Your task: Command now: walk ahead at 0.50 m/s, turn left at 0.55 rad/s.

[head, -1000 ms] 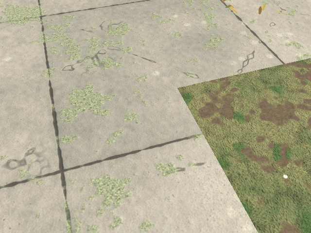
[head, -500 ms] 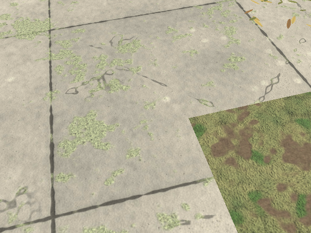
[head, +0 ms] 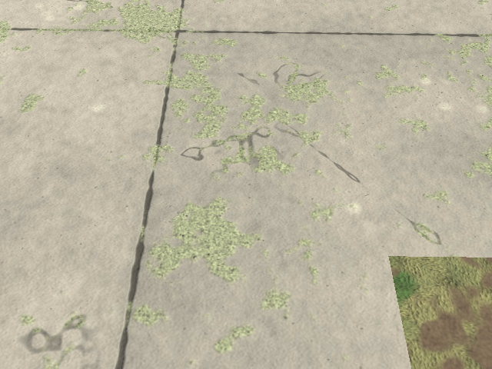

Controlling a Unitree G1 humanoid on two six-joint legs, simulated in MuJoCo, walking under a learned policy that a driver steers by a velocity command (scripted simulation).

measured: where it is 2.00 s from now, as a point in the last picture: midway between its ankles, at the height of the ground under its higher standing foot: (217, 189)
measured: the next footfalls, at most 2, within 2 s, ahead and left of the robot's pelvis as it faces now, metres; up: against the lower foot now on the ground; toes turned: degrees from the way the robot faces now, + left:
right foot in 0.36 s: +0.40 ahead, -0.11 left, +0.00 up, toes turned +16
left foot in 0.86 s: +0.56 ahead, +0.21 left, +0.00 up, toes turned +18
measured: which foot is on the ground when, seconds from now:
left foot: down 0.00-0.38, up 0.40-0.84, down 0.86-1.00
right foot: up 0.00-0.34, down 0.36-0.88, up 0.90-1.00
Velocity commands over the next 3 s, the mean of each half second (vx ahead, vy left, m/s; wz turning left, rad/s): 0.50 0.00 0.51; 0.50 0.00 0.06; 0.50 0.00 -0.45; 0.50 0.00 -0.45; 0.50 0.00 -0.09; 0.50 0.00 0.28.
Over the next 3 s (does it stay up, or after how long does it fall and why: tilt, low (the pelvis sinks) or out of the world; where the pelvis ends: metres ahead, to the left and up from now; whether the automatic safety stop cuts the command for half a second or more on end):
stays up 1.58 -0.02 -0.02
